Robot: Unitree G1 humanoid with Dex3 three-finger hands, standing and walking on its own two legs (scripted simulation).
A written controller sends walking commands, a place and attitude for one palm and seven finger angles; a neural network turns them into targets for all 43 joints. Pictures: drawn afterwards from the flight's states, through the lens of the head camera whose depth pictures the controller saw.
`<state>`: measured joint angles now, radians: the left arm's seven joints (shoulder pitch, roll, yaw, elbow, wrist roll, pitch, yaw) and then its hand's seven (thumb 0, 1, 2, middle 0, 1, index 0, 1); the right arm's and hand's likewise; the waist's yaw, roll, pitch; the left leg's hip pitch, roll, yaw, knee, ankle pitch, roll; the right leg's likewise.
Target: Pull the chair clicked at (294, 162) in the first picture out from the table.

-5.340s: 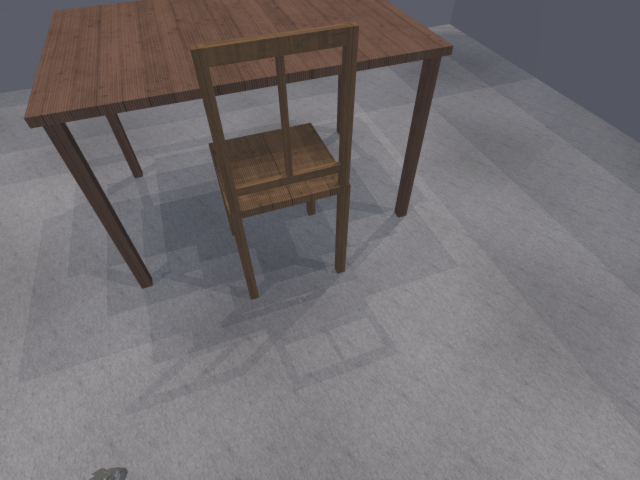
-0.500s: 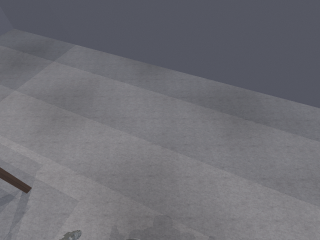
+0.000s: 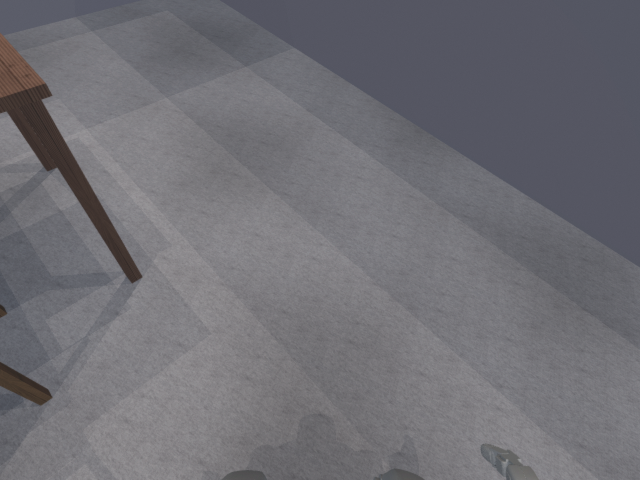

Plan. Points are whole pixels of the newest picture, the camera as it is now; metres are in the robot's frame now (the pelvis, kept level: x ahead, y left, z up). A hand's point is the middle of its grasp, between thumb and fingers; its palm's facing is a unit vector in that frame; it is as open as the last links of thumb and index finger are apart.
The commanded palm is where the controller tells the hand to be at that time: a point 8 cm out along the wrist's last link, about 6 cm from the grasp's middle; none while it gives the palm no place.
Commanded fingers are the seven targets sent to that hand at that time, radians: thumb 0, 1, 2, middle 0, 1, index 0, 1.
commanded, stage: turn to face it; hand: left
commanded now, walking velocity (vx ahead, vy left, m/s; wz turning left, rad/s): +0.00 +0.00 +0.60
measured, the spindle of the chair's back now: out of the picture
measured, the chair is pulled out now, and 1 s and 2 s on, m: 0.00 0.00 0.00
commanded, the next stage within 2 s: take the last steps up to it in 1.32 s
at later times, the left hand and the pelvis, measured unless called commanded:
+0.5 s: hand out of the picture +0.05 +0.17 -0.12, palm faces +0.28 -0.91 -0.29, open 7.4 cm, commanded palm none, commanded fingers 0.00 0.90 0.90 -0.20 -0.30 -0.20 -0.30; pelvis +0.00 -0.05 +0.01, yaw +18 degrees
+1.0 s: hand out of the picture -0.14 +0.21 -0.16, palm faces +0.60 -0.75 -0.26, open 7.4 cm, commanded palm none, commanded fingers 0.00 0.90 0.90 -0.20 -0.30 -0.20 -0.30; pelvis -0.04 +0.00 +0.01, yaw +35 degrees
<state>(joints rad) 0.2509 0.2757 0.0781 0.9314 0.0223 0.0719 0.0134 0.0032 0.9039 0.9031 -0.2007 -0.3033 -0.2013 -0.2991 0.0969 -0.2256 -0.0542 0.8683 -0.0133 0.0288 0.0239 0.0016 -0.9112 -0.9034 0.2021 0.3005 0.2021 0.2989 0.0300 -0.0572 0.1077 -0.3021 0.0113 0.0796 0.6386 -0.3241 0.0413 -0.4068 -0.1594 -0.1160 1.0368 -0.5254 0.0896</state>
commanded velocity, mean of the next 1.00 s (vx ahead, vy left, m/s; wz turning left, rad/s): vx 0.00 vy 0.00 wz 0.56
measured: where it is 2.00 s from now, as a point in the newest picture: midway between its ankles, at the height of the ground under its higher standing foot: outside the picture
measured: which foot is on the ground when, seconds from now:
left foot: down 0.00-0.36, up 0.38-0.80, down 0.82-1.00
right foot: up 0.00-0.34, down 0.36-0.82, up 0.84-1.00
